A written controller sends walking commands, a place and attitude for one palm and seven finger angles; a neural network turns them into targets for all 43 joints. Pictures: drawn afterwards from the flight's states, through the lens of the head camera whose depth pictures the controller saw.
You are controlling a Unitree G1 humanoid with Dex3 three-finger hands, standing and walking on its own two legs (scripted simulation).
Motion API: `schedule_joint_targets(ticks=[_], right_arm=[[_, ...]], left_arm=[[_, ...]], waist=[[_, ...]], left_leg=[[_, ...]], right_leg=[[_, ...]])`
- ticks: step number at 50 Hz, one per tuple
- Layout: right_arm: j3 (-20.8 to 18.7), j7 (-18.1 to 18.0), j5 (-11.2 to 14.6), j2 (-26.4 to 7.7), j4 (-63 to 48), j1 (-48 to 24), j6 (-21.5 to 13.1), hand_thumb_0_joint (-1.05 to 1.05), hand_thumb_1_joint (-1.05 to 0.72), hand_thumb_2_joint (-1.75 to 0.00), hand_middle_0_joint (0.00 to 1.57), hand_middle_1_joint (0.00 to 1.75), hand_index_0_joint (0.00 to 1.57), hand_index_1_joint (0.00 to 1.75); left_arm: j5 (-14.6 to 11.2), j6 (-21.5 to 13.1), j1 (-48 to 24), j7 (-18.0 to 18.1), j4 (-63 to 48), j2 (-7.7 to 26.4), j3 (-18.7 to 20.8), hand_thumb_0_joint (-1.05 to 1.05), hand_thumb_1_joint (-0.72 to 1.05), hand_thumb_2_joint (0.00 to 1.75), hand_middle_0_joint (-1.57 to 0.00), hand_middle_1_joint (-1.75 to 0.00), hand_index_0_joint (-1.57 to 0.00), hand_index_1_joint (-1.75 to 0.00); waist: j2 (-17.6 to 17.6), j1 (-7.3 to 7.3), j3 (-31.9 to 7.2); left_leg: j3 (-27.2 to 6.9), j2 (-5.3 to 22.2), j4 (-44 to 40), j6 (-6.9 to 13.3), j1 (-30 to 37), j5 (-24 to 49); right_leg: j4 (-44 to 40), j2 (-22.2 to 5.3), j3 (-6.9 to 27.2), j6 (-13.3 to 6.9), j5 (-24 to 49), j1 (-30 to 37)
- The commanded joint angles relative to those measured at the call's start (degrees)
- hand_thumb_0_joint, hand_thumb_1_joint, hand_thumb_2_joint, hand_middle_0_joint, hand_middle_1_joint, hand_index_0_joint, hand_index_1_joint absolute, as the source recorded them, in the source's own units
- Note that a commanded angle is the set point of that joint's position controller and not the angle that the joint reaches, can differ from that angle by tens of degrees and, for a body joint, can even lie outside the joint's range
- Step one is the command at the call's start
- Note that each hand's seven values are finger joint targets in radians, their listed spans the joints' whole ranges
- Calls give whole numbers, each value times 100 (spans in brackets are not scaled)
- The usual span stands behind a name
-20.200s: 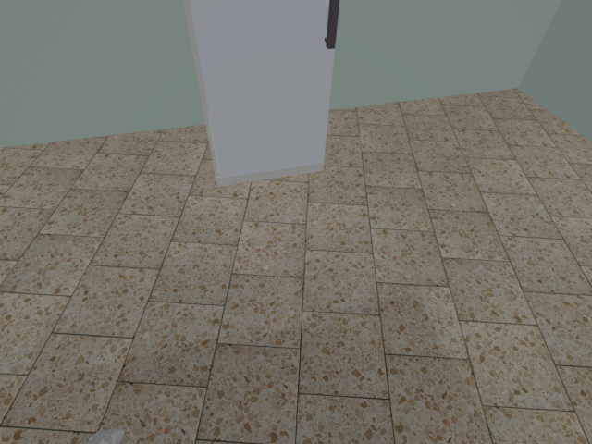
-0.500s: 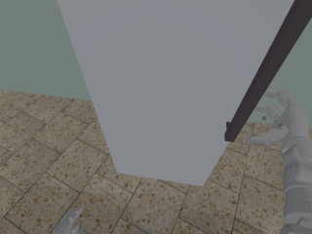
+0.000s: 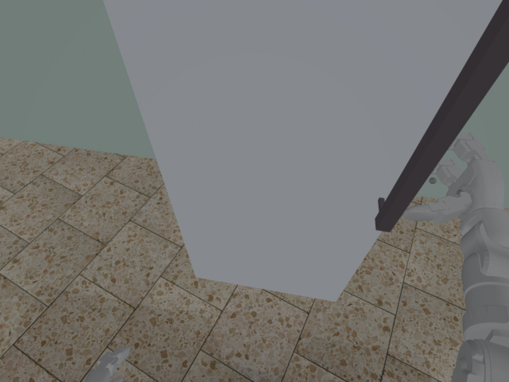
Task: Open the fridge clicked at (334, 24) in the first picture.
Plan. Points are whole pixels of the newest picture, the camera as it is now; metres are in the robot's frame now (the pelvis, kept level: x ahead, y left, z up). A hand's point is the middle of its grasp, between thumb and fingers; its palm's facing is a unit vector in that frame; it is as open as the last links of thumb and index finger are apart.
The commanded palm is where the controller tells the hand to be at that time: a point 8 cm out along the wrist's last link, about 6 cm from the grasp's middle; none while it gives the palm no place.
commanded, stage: feel for the door with the fingertips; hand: right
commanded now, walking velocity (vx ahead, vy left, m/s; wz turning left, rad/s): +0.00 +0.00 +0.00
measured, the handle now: (438, 121) +0.46 -0.21 +0.19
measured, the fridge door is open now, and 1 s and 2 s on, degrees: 0 0 0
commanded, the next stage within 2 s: slide the fingers in behind the handle in 0.10 s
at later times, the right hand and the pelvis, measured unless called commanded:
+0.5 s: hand (444, 180) +0.41 -0.24 +0.12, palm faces +0.08 +1.00 +0.00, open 13.9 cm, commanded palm +0.38 -0.29 +0.12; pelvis +0.00 +0.00 +0.00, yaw +1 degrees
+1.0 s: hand (421, 174) +0.42 -0.21 +0.13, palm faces +0.05 +1.00 +0.00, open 14.0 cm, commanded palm +0.38 -0.26 +0.12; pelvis +0.00 -0.01 +0.00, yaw +0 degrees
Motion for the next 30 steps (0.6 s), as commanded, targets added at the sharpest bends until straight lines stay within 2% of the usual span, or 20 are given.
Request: schedule_joint_targets(ticks=[1,4,5,6,7,8,11,14,15,19,20,21,22,23,25,26,27,28,29,30], right_arm=[[-564,-167,52,-1755,-1509,-2405,-690,0,50,-30,30,120,30,120],[-498,-117,16,-1732,-1121,-2547,-727,0,50,-30,30,120,30,120],[-548,-82,15,-1813,-1128,-2499,-736,0,50,-30,30,120,30,120],[-603,-49,-7,-1896,-1073,-2450,-698,0,50,-30,30,120,30,120],[-491,-18,-5,-1784,-1070,-2498,-672,0,50,-30,30,120,30,120],[-362,16,16,-1662,-1170,-2669,-666,0,50,-30,30,120,30,120],[-513,48,120,-1721,-1082,-2499,-643,0,50,-30,30,120,30,120],[-455,82,175,-1610,-1191,-2423,-612,0,50,-30,30,120,30,120],[-535,81,202,-1670,-1099,-2237,-618,0,50,-30,30,120,30,120],[-526,90,132,-1703,-1001,-2126,-565,0,50,-30,30,120,30,120],[-603,87,136,-1804,-1060,-2175,-596,0,50,-30,30,120,30,120],[-551,113,123,-1753,-1146,-2160,-596,0,50,-30,30,120,30,120],[-690,111,130,-1886,-1204,-2075,-610,0,50,-30,30,120,30,120],[-582,148,128,-1773,-1338,-2021,-618,0,50,-30,30,120,30,120],[-434,179,216,-1520,-1659,-1900,-660,0,50,-30,30,120,30,120],[-372,195,251,-1427,-1640,-1826,-630,0,50,-30,30,120,30,120],[-316,192,272,-1376,-1713,-1958,-626,0,50,-30,30,120,30,120],[-200,192,292,-1236,-1766,-1982,-602,0,50,-30,30,120,30,120],[-272,163,291,-1294,-1749,-1898,-561,0,50,-30,30,120,30,120],[-157,146,311,-1185,-1785,-1909,-536,0,50,-30,30,120,30,120]], left_arm=[[42,-223,131,23,-675,818,292,0,90,90,-20,-30,-20,-30],[22,-193,144,32,-598,820,279,0,90,90,-20,-30,-20,-30],[28,-187,173,31,-614,830,286,0,90,90,-20,-30,-20,-30],[22,-171,154,34,-624,839,285,0,90,90,-20,-30,-20,-30],[9,-157,166,39,-631,829,286,0,90,90,-20,-30,-20,-30],[5,-163,156,41,-639,821,285,0,90,90,-20,-30,-20,-30],[9,-165,207,47,-637,838,311,0,90,90,-20,-30,-20,-30],[1,-163,208,34,-659,839,312,0,90,90,-20,-30,-20,-30],[11,-159,240,38,-665,839,316,0,90,90,-20,-30,-20,-30],[-2,-114,180,18,-691,841,292,0,90,90,-20,-30,-20,-30],[4,-114,199,27,-715,846,298,0,90,90,-20,-30,-20,-30],[7,-111,166,22,-734,839,302,0,90,90,-20,-30,-20,-30],[6,-106,173,17,-759,849,307,0,90,90,-20,-30,-20,-30],[4,-106,147,10,-796,839,303,0,90,90,-20,-30,-20,-30],[-4,-133,132,1,-856,797,319,0,90,90,-20,-30,-20,-30],[-20,-146,80,-8,-854,796,306,0,90,90,-20,-30,-20,-30],[-22,-153,81,0,-820,807,310,0,90,90,-20,-30,-20,-30],[-29,-164,55,-4,-822,800,309,0,90,90,-20,-30,-20,-30],[-31,-167,49,8,-810,814,321,0,90,90,-20,-30,-20,-30],[-30,-183,52,17,-825,811,306,0,90,90,-20,-30,-20,-30]], waist=[[-153,-24,-2106],[-183,61,-1690],[-177,43,-1760],[-340,1,-1787],[-274,51,-1773],[-405,79,-1798],[-134,40,-1936],[-104,28,-1960],[70,14,-1924],[-127,3,-1610],[-4,14,-1607],[-108,-4,-1727],[-152,-69,-1796],[-315,-72,-1897],[-333,-55,-2043],[-417,-57,-1928],[-295,-5,-1889],[-395,3,-1852],[-309,-7,-1764],[-130,35,-1698]], left_leg=[[-169,-244,-535,53,233,1878],[-168,-249,-577,51,63,1706],[-192,-247,-574,53,141,1761],[-208,-229,-569,59,149,1783],[-188,-233,-588,52,106,1771],[-179,-237,-581,58,53,1792],[-174,-261,-601,47,134,1842],[-142,-264,-570,47,176,1968],[-154,-270,-581,43,249,1992],[-159,-255,-600,43,68,1718],[-172,-253,-608,43,129,1725],[-186,-246,-591,39,147,1770],[-189,-255,-571,57,210,1826],[-167,-260,-537,74,209,1880],[-133,-288,-530,84,230,1964],[-124,-296,-551,84,122,1883],[-97,-300,-560,81,78,1841],[-83,-305,-571,87,13,1753],[-64,-311,-584,94,-36,1680],[-47,-313,-603,85,0,1646]], right_leg=[[-396,264,183,-232,1095,1550],[-421,255,155,-238,866,1351],[-382,266,128,-264,913,1331],[-409,267,128,-244,907,1323],[-423,261,129,-250,899,1355],[-419,263,142,-244,934,1432],[-399,253,151,-256,983,1450],[-405,253,145,-246,1081,1474],[-378,253,123,-273,1097,1385],[-452,253,115,-251,824,1222],[-420,253,98,-280,846,1195],[-437,257,103,-268,867,1245],[-434,257,115,-261,934,1279],[-435,261,118,-246,1017,1391],[-391,246,108,-256,1176,1584],[-422,239,127,-233,1087,1590],[-434,226,161,-231,1063,1608],[-453,233,180,-221,1008,1646],[-473,214,213,-219,974,1639],[-472,222,203,-245,947,1562]])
